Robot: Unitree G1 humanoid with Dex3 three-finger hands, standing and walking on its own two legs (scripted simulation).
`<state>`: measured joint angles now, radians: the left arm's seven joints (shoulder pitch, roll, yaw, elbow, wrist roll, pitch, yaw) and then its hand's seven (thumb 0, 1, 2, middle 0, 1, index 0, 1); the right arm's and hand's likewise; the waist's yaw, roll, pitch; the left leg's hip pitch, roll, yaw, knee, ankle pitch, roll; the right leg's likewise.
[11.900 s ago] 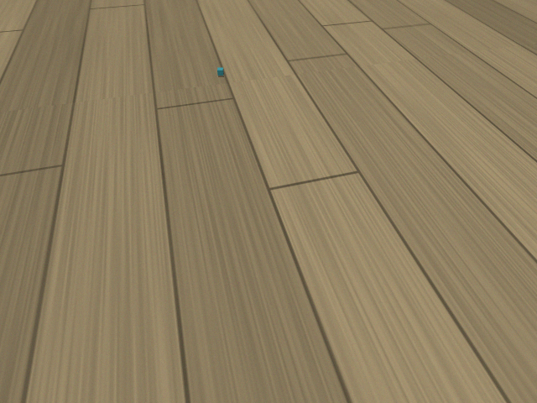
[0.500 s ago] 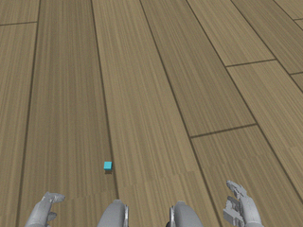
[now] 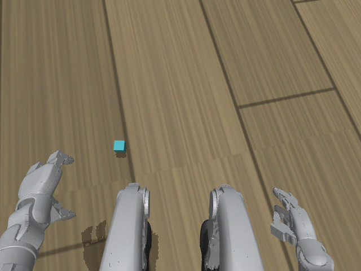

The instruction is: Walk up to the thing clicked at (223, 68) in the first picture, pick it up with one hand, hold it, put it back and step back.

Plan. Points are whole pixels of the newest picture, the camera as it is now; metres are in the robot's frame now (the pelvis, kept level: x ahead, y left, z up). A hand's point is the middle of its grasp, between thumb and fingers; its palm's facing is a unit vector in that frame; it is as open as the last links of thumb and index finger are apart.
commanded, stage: rise first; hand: left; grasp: from above
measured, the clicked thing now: (120, 146) +0.48 +0.24 -0.48
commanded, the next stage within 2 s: approach in 1.60 s
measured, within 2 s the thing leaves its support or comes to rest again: neither
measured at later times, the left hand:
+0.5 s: hand (82, 165) +0.36 +0.30 -0.27, palm faces -0.48 -0.11 -0.87, open 14.1 cm
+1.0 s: hand (92, 157) +0.40 +0.29 -0.33, palm faces -0.48 -0.02 -0.88, open 13.5 cm
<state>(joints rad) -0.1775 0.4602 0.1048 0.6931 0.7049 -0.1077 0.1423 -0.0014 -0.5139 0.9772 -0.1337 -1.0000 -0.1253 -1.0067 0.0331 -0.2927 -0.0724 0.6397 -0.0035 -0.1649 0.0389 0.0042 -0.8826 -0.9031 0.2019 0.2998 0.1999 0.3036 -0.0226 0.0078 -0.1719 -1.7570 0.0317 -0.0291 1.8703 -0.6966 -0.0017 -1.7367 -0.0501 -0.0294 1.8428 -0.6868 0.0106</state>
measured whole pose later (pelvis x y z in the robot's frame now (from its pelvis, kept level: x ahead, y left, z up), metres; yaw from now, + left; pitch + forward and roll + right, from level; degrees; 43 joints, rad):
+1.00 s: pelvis -0.03 +0.01 -0.16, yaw -4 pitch +34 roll -7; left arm -0.81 0.69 0.12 1.34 1.29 -0.31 0.41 0.00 -0.40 0.89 -0.16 -0.92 -0.19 -0.89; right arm 0.09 -0.26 -0.02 0.77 -0.14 -0.04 0.13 0.00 -0.90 -0.90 0.20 0.30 0.20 0.30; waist -0.15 -0.02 -0.07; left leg -2.28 0.02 -0.10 2.37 -0.70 0.01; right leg -2.22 -0.04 -0.06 2.30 -0.67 0.02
